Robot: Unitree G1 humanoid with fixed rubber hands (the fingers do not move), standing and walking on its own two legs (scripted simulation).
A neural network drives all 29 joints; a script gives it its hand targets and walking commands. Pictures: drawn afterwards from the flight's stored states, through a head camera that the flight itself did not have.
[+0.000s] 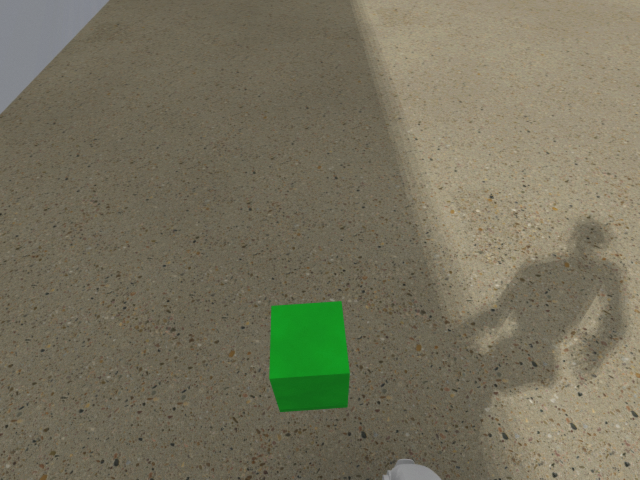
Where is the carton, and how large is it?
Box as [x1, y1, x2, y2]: [269, 301, 349, 411]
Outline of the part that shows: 341,301 271,306 269,378 280,411 347,406 349,371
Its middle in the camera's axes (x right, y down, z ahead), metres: -0.02 +0.35 +1.12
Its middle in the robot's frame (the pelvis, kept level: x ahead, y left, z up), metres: +0.56 +0.06 -0.60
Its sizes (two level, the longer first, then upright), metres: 0.210 0.200 0.250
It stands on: the floor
